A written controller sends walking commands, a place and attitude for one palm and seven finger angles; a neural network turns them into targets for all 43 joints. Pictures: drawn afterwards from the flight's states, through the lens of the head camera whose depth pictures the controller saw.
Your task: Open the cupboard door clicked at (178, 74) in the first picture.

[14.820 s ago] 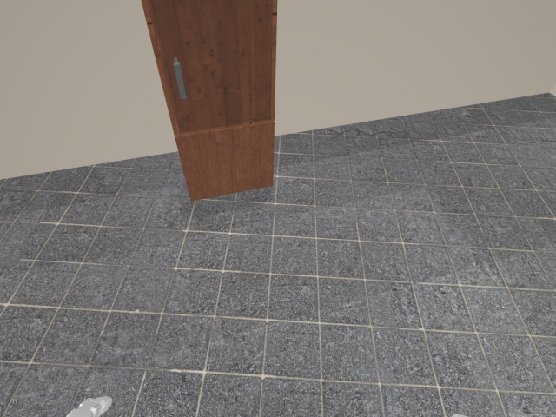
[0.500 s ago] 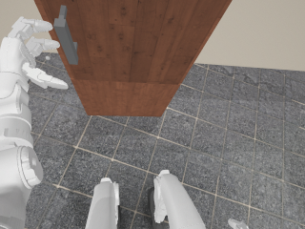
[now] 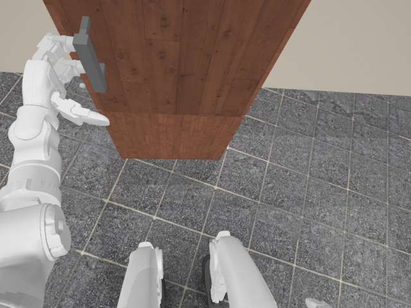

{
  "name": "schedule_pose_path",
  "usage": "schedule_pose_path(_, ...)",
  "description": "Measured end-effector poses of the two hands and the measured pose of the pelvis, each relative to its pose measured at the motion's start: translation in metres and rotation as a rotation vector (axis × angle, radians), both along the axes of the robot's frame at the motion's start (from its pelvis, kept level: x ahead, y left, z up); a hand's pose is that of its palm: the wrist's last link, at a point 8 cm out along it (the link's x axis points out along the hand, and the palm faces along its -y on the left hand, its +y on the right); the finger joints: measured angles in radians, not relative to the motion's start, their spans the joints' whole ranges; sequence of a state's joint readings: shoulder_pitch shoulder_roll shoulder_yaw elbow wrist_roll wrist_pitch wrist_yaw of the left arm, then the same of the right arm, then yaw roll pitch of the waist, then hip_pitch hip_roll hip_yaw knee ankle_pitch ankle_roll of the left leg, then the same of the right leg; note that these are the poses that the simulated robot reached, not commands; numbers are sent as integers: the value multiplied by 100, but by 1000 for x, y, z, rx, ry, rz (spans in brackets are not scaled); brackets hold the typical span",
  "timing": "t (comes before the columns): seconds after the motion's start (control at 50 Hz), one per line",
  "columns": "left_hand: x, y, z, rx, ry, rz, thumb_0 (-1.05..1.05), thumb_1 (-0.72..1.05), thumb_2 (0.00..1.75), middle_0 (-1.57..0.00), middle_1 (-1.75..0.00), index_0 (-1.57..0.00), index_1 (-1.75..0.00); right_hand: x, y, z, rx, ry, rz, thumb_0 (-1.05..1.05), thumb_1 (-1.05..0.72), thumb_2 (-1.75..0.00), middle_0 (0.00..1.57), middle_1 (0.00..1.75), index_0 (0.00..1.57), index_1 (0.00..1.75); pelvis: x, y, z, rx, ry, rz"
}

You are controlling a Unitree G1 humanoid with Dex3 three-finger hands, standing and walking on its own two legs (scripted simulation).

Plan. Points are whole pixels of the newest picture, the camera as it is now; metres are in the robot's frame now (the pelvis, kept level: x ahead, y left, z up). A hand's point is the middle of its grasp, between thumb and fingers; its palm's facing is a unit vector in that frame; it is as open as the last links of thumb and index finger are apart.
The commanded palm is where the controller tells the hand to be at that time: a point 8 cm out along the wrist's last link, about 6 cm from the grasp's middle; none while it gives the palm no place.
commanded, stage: slide the fingers in behind the handle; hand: left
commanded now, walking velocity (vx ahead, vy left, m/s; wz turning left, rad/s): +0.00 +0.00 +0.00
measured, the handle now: (93, 57) +0.56 +0.17 +0.05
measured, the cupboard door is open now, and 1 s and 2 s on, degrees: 0 0 0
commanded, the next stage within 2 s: move the hooked fingers beside the handle in 0.82 s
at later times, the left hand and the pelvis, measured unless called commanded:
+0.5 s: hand (90, 86) +0.51 +0.18 +0.03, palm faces -0.01 -1.00 -0.02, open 14.0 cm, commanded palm +0.50 +0.19 +0.04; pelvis +0.00 +0.00 +0.00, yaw +1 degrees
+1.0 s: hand (91, 87) +0.51 +0.17 +0.03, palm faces -0.01 -1.00 -0.03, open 14.0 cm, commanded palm +0.50 +0.19 +0.04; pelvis +0.01 +0.00 +0.01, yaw +2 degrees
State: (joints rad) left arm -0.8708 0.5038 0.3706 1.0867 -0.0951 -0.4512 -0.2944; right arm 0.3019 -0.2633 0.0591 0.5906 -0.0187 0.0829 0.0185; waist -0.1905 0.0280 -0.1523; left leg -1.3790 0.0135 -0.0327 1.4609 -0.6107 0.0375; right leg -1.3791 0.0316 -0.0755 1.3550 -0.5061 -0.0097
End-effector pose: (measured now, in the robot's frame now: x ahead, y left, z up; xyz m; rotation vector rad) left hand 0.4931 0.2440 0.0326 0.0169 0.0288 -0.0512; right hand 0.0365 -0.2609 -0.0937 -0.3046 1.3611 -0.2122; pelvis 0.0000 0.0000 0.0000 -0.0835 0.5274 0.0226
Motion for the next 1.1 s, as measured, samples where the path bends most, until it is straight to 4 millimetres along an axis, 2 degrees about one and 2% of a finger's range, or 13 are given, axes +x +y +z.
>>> schedule_pose_path(0.08, -1, -8, -1, -8, 4, -4, -1, -50, 30, -30, -120, -30, -121, 3, -1, 0, 2, -6, 0, 0, -90, -90, 20, 30, 20, 30, 1, 0, 1, 2, -3, 1)
schedule_pose_path(0.56, -4, -15, 0, 2, 8, 40, -1, -50, 30, -23, -122, -30, -120, 10, -1, -2, 19, 17, 20, 0, -90, -90, 20, 30, 20, 30, 4, -2, 4, 4, 0, 20)
schedule_pose_path(1.1, -3, -15, 0, 15, 7, 40, -1, -50, 30, -22, -124, -30, -120, 18, 2, -3, 25, 25, 30, 0, -90, -90, 20, 30, 20, 30, 7, 0, 5, 3, -1, 27)
